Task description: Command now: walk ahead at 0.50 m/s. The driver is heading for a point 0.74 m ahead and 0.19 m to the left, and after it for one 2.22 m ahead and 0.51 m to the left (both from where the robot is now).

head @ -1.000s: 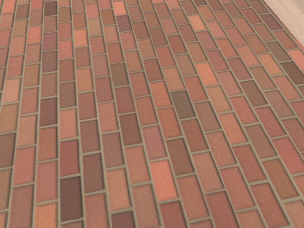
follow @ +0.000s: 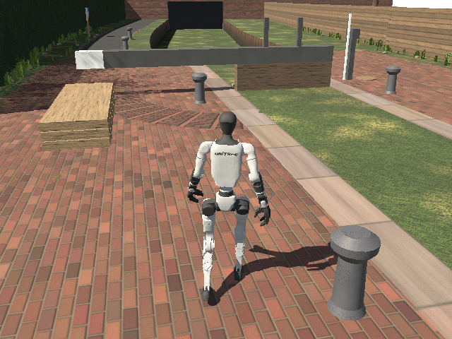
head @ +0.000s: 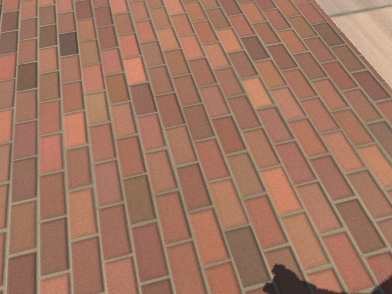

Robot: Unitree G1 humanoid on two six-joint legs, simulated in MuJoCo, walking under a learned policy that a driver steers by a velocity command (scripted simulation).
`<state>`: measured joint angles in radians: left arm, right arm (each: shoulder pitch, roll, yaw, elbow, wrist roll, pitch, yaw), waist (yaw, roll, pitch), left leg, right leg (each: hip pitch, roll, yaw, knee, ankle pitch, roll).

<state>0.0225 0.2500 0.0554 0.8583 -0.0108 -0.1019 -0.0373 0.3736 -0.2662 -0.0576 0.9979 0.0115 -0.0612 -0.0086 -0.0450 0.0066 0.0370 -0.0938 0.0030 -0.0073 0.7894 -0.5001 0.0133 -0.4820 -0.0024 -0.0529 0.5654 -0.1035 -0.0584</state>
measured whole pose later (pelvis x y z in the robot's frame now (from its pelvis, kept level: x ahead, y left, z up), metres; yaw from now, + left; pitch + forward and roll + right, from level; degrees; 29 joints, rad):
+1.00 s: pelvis +0.54 +0.03 +0.01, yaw +4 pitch +2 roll +2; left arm -0.02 0.25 0.05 0.85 -0.02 -0.09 -0.02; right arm 0.40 -0.25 -0.07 0.99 0.02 -0.07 -0.01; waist -0.09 -0.04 0.02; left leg 0.02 -0.04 -0.01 0.27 -0.32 0.01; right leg -0.55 -0.06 0.04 0.49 0.02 0.00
